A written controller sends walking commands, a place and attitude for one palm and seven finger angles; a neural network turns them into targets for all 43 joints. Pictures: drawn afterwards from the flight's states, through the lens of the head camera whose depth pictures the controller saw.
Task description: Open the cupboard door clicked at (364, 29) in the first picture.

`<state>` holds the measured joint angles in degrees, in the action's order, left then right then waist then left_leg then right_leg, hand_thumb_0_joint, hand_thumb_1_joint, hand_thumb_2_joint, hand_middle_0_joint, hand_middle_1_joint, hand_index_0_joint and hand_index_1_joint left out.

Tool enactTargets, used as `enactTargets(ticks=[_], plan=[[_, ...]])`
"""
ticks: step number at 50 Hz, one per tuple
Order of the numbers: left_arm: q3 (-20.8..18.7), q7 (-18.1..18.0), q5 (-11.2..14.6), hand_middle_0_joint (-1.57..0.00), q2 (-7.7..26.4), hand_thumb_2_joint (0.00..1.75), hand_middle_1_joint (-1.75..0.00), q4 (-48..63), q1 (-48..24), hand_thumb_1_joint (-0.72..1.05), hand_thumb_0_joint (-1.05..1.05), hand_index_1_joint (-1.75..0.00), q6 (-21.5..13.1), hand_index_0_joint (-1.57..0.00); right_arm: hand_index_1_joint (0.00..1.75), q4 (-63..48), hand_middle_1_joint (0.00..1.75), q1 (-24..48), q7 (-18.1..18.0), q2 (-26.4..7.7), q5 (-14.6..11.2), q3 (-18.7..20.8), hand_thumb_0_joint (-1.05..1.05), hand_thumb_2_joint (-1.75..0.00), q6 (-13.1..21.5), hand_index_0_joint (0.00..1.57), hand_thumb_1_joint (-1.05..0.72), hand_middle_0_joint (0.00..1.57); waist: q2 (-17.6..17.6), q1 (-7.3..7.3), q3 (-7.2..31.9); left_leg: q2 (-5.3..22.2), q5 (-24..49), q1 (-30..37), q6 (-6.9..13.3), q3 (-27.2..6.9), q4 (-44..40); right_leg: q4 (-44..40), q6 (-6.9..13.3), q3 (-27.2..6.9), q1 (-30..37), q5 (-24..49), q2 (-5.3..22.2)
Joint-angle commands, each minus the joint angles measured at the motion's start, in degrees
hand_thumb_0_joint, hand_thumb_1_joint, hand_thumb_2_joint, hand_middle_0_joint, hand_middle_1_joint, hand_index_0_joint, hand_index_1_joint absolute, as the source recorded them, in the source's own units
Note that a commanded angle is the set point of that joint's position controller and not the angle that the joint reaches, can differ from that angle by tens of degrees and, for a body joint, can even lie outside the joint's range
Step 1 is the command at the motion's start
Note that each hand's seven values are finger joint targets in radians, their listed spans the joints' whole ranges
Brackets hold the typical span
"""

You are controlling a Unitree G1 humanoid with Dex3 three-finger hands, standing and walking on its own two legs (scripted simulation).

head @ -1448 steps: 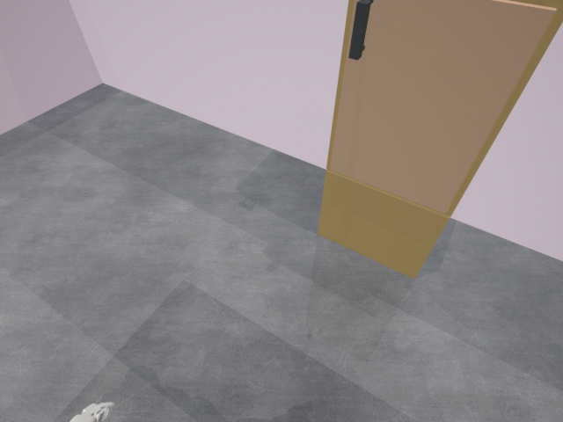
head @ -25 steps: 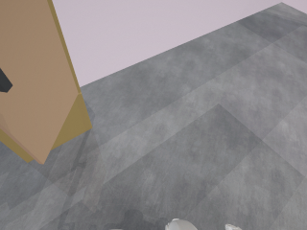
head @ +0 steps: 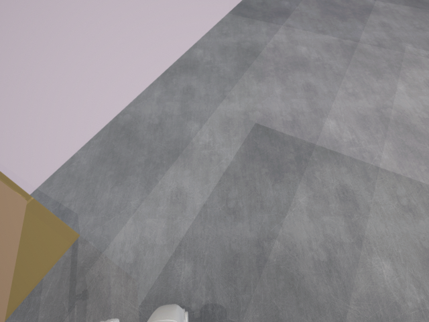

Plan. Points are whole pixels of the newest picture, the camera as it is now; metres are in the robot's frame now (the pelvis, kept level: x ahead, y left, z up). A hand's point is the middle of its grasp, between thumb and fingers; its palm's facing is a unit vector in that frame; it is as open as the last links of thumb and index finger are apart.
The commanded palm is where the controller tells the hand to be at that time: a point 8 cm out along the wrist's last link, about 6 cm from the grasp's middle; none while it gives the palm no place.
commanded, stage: walk to a spot facing it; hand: left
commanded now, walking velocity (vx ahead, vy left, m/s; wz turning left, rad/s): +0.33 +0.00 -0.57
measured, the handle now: out of the picture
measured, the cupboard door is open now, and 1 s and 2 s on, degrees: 44 44 44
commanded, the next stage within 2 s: turn to face it in 1.18 s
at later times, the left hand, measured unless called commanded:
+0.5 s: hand (135, 243) +0.31 +0.22 -0.17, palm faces -0.21 -0.96 -0.19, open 7.4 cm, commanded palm none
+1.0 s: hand (219, 157) +0.57 +0.02 -0.16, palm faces -0.45 -0.86 -0.25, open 7.1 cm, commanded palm none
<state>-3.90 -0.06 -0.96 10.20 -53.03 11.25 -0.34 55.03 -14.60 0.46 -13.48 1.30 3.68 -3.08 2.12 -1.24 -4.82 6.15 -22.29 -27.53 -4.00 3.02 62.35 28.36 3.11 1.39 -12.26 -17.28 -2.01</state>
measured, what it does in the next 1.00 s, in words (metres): walks ahead, turning right: left foot, then right foot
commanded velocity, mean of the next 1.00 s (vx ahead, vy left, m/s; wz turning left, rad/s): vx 0.35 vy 0.00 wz -0.40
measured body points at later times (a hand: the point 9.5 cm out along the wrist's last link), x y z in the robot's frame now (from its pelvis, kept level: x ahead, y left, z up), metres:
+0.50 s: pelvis +0.20 +0.04 +0.01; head +0.25 +0.05 +0.45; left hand +0.32 +0.27 -0.15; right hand +0.18 -0.20 -0.13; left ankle +0.19 +0.14 -0.74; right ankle +0.14 -0.09 -0.62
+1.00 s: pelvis +0.42 -0.12 +0.00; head +0.45 -0.16 +0.45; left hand +0.60 +0.06 -0.14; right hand +0.32 -0.32 -0.16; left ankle +0.49 +0.05 -0.64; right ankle +0.39 -0.14 -0.74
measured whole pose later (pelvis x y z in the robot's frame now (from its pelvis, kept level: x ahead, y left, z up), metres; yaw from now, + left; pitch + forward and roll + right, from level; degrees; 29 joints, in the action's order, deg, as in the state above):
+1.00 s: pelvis +0.42 -0.12 +0.00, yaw -29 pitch +1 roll +2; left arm -4.4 -0.7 -0.2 10.6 -57.7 12.5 -4.0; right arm 57.8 -15.6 -0.3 -8.3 1.0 2.2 1.2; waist -0.3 -2.3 -4.1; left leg 7.7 -16.4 -30.4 -2.4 1.2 66.0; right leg 24.2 7.4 4.3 -11.8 -14.2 -4.5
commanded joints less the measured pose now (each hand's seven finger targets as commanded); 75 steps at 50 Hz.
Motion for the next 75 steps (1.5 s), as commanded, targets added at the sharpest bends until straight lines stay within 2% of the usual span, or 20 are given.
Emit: enactTargets(ticks=[1, 9, 13, 15, 16, 22, 34, 38, 39, 40, 41, 44, 46, 59, 64, 65, 66, 67, 70, 75], plan=[[-2.8, 0.0, -0.1, -0.2, 10.3, 0.9, -0.3, 1.4, 4.6, 0.9, 0.0, -0.3, -2.3, -0.2, 0.3, -6.2, 0.3, 3.5, -0.1, -3.2, 0.3, 1.3, 0.0, -0.9, 3.0, 0.2, -0.9, 0.2, -7.8, 1.79, 2.9, -0.3, 4.7, -7.8, -0.9, -1.1, -4.3, -14.3, 7.5, -15.9, 7.2, 9.4, 13.2], [-3.2, 0.2, -0.6, -0.2, 10.8, 0.9, -0.3, -0.8, 8.0, 0.9, 0.0, -0.3, -2.6, -0.2, 0.3, -9.7, 0.3, 11.2, 0.0, -2.3, -0.3, 1.0, 0.0, -0.9, 5.3, 0.2, -0.9, 0.2, -10.1, 3.8, 1.4, -3.0, 3.5, -5.0, 0.3, -0.4, -19.4, -11.5, 8.4, -19.5, 10.0, 16.0, 13.6], [-3.2, 0.3, 0.0, -0.2, 9.6, 0.9, -0.3, 0.0, 3.0, 0.9, 0.0, -0.3, -2.6, -0.2, 0.3, -4.5, 0.3, -4.9, -1.5, -5.9, -0.2, 1.8, 0.0, -0.9, 6.7, 0.2, -0.9, 0.2, -3.9, -4.68, 7.3, -4.3, 9.2, 26.2, 2.1, -0.1, -35.9, 3.9, 4.1, -14.7, -4.2, 19.7, 7.4], [-2.1, 1.2, 0.7, -0.2, 4.4, 0.9, -0.3, 2.0, 5.8, 0.9, 0.0, -0.3, -2.9, -0.2, 0.3, -2.5, 0.3, -17.8, -2.5, -15.6, 1.4, 3.6, 0.0, -0.9, 7.1, 0.2, -0.9, 0.2, 19.4, -7.47, 17.9, 23.0, 1.2, 44.5, 12.2, -34.6, -46.4, 38.8, -1.1, -3.5, -24.9, -16.1, -3.4], [-2.3, 1.3, 0.0, -0.2, 6.0, 0.9, -0.3, 2.5, 2.3, 0.9, 0.0, -0.3, -3.0, -0.2, 0.3, -3.1, 0.3, -15.1, -2.6, -14.0, 1.2, 3.0, 0.0, -0.9, 6.5, 0.2, -0.9, 0.2, 10.6, -6.9, 12.8, 24.2, 2.9, 38.7, 14.7, -35.4, -47.9, 46.3, -0.5, -7.2, -27.6, -13.7, 1.3], [-1.5, 2.8, -0.9, -0.2, 1.4, 0.9, -0.3, 0.4, 3.3, 0.9, 0.0, -0.3, -0.4, -0.2, 0.3, -2.6, 0.3, -8.0, -2.6, -2.8, 0.3, -0.3, 0.0, -0.9, 8.1, 0.2, -0.9, 0.2, 5.2, 1.01, 2.4, 11.2, 30.1, 23.6, 5.3, -1.2, -47.1, 46.9, -2.9, -1.9, -26.5, 4.1, 6.2], [-0.3, 3.0, -0.4, -0.2, 1.6, 0.9, -0.3, 4.7, -10.6, 0.9, 0.0, -0.3, -0.7, -0.2, 0.3, 3.2, 0.3, -16.4, -2.2, -4.8, 0.8, -0.5, 0.0, -0.9, 7.3, 0.2, -0.9, 0.2, 3.8, -0.76, -1.6, 13.2, 51.0, 30.5, 8.6, 9.7, -46.5, 12.8, 0.4, 6.3, -21.0, 7.4, 3.5], [-2.0, 1.8, -0.8, -0.2, 5.5, 0.9, -0.3, -1.2, 10.0, 0.9, 0.0, -0.3, -2.0, -0.2, 0.3, 2.6, 0.3, -11.0, -2.0, -7.6, 0.2, -0.2, 0.0, -0.9, 6.8, 0.2, -0.9, 0.2, 5.3, 9.63, 8.4, 11.4, 66.7, 26.5, 5.4, 13.2, -21.2, 6.1, 4.8, 8.8, 5.4, 5.2, -1.3], [-3.5, 1.3, -1.1, -0.2, 11.1, 0.9, -0.3, -3.5, 17.7, 0.9, 0.0, -0.3, -2.5, -0.2, 0.3, 1.9, 0.3, -11.6, -1.2, -5.6, -1.0, -0.5, 0.0, -0.9, 7.0, 0.2, -0.9, 0.2, -4.5, 12.82, 15.1, 6.3, 45.4, 13.6, 3.4, 14.1, -3.9, 1.6, 8.4, -3.2, 22.6, 5.5, 8.2], [-4.8, 0.4, -0.3, -0.2, 16.6, 0.9, -0.3, -4.2, 20.6, 0.9, 0.0, -0.3, -2.6, -0.2, 0.3, 0.3, 0.3, -13.2, -1.2, -1.3, -1.8, -1.0, 0.0, -0.9, 7.2, 0.2, -0.9, 0.2, -18.4, 11.03, 20.4, -5.6, -9.4, -5.4, 0.5, 9.4, 17.9, -6.2, 15.9, -36.6, 33.0, 12.6, 25.0], [-4.6, -0.3, 0.8, -0.2, 17.3, 0.9, -0.3, -3.4, 16.4, 0.9, 0.0, -0.3, -2.4, -0.2, 0.3, -0.5, 0.3, -8.6, -1.1, -2.8, -1.4, -0.6, 0.0, -0.9, 6.7, 0.2, -0.9, 0.2, -12.3, 9.58, 14.9, -3.0, -8.6, -11.1, 2.7, -1.0, 23.7, -11.4, 15.6, -36.7, 27.2, 8.5, 26.1], [-1.3, -0.6, 0.9, -0.2, 7.9, 0.9, -0.3, -1.7, 4.3, 0.9, 0.0, -0.3, -3.0, -0.2, 0.3, 0.8, 0.3, -5.6, -1.1, 0.6, -0.3, -0.6, 0.0, -0.9, 5.7, 0.2, -0.9, 0.2, -0.8, 1.77, 0.8, 3.1, 4.2, -4.7, 2.4, -3.2, 13.4, -14.8, 8.0, -17.2, 0.5, 11.8, 18.1], [-0.4, -0.3, 0.5, -0.2, 5.8, 0.9, -0.3, -2.4, 4.0, 0.9, 0.0, -0.3, -4.2, -0.2, 0.3, 2.5, 0.3, -9.5, -0.8, 2.3, 0.1, -0.9, 0.0, -0.9, 4.4, 0.2, -0.9, 0.2, -4.4, -0.9, 0.3, 2.6, 6.2, -0.6, 2.0, -2.2, 6.9, -16.2, 6.2, -10.3, -3.9, 18.4, 14.7], [0.8, -1.5, 0.2, -0.2, 3.9, 0.9, -0.3, -9.9, 16.7, 0.9, 0.0, -0.3, -5.4, -0.2, 0.3, -1.8, 0.3, 12.3, 0.4, 1.5, -0.7, -0.9, 0.0, -0.9, 5.0, 0.2, -0.9, 0.2, -7.8, 2.88, -1.8, -1.7, 12.0, -11.4, 2.7, 2.6, -16.3, -13.2, 2.7, -7.5, 17.0, 49.9, 13.5], [0.4, -2.1, 0.2, -0.2, 6.7, 0.9, -0.3, -11.0, 15.2, 0.9, 0.0, -0.3, -5.5, -0.2, 0.3, 2.4, 0.3, 1.0, -0.9, -0.3, -0.3, -0.6, 0.0, -0.9, 6.2, 0.2, -0.9, 0.2, -7.7, -3.74, 4.3, -10.0, 12.3, 9.6, 6.7, 8.1, -29.1, 3.5, 0.7, -3.5, 17.3, 74.3, 11.7], [0.4, -2.1, 0.6, -0.2, 6.9, 0.9, -0.3, -10.7, 14.0, 0.9, 0.0, -0.3, -5.4, -0.2, 0.3, 5.1, 0.3, -6.9, -1.3, -2.5, -0.1, 0.0, 0.0, -0.9, 6.2, 0.2, -0.9, 0.2, -7.1, -7.26, 8.5, -7.3, 21.7, 22.6, 8.7, 4.9, -32.0, 14.4, -0.9, -1.7, 10.0, 66.3, 10.9], [0.6, -1.9, 1.6, -0.2, 4.7, 0.9, -0.3, -9.9, 16.2, 0.9, 0.0, -0.3, -5.4, -0.2, 0.3, 5.9, 0.3, -13.6, -1.9, -7.6, 1.1, 1.0, 0.0, -0.9, 6.3, 0.2, -0.9, 0.2, 1.7, -8.69, 16.2, 6.5, 39.4, 37.5, 15.9, -13.1, -29.7, 31.5, -3.1, 2.0, -4.2, 39.3, 5.0], [1.9, -1.7, 2.2, -0.2, 1.3, 0.9, -0.3, -8.2, 18.0, 0.9, 0.0, -0.3, -5.7, -0.2, 0.3, 5.9, 0.3, -17.0, -2.2, -10.0, 0.5, 1.3, 0.0, -0.9, 6.0, 0.2, -0.9, 0.2, 10.4, -6.55, 23.8, 20.2, 61.1, 45.2, 24.2, -31.2, -33.8, 51.2, -2.3, 0.0, -12.8, -13.1, -1.3], [0.9, -2.0, 0.0, -0.2, 0.5, 0.9, -0.3, -6.7, 10.3, 0.9, 0.0, -0.3, -3.7, -0.2, 0.3, 4.2, 0.3, -7.0, -2.9, -3.4, -0.3, -0.3, 0.0, -0.9, 6.4, 0.2, -0.9, 0.2, 2.9, -1.02, 2.8, 13.6, 48.6, 18.3, 19.8, -20.1, -43.1, 51.3, -3.6, -3.7, -17.6, -7.5, 4.9], [0.2, -1.2, -0.5, -0.2, -1.0, 0.9, -0.3, -5.8, 11.1, 0.9, 0.0, -0.3, -0.5, -0.2, 0.3, 3.3, 0.3, -4.2, -2.8, -2.5, -0.3, -0.4, 0.0, -0.9, 6.7, 0.2, -0.9, 0.2, 0.9, 2.99, 6.0, 6.1, 53.2, 13.4, 14.5, -9.1, -42.5, 35.4, -6.8, -1.2, -13.1, -2.4, 5.5]])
